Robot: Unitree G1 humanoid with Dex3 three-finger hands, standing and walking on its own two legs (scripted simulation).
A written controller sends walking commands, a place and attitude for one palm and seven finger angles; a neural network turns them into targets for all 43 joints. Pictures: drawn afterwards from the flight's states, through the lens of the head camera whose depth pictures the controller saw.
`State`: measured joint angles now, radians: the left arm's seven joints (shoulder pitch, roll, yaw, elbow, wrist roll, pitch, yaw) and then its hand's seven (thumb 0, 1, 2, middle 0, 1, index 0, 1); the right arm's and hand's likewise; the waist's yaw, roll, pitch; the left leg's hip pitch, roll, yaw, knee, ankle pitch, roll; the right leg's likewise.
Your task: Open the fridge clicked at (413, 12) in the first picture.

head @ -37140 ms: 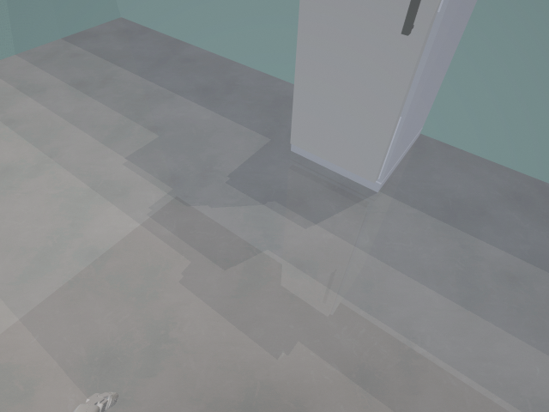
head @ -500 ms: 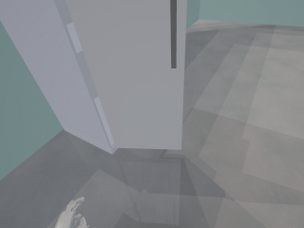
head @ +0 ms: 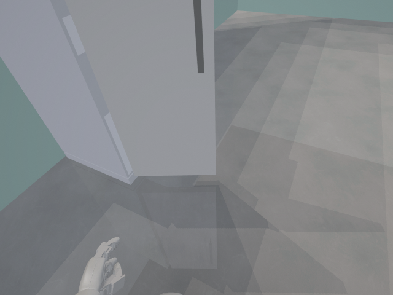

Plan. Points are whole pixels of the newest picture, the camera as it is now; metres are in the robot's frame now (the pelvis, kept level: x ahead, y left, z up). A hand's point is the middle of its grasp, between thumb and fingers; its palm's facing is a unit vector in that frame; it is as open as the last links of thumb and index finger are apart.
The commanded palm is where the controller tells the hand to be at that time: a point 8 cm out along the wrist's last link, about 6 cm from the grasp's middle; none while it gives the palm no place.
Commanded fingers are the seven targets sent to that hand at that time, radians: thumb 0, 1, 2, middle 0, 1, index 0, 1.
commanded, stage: stop stepping back and stand still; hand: right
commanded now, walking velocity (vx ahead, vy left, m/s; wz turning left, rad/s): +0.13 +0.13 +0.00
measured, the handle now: (197, 5) +0.90 +0.06 +0.26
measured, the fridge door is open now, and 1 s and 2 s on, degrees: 65 65 65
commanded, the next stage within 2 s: let the arm hang, fingers relaxed in 0.14 s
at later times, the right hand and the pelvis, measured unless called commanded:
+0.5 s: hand out of the picture +0.11 -0.16 -0.16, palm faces +0.06 +0.99 -0.15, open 7.2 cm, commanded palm none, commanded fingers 0.00 -0.90 -0.90 0.20 0.30 0.20 0.30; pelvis +0.02 +0.00 -0.01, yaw -4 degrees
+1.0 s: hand out of the picture +0.04 -0.20 -0.16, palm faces +0.04 +0.97 -0.22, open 7.4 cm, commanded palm none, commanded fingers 0.00 -0.90 -0.90 0.20 0.30 0.20 0.30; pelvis +0.04 -0.02 +0.02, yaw -2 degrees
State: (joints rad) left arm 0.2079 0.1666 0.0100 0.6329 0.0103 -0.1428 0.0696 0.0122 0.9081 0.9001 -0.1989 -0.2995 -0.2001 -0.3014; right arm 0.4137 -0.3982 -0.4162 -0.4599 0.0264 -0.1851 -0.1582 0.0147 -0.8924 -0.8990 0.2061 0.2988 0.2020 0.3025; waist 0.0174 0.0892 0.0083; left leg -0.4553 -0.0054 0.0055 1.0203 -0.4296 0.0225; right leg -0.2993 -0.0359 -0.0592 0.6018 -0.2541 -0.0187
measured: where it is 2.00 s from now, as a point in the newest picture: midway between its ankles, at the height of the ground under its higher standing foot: outside the picture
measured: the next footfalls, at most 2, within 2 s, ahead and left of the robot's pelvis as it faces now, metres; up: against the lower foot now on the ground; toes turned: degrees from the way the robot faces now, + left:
left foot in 0.16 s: +0.09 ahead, +0.11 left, +0.00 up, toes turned -4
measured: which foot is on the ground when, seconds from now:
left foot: up 0.00-0.14, down 0.16-1.00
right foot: down 0.00-1.00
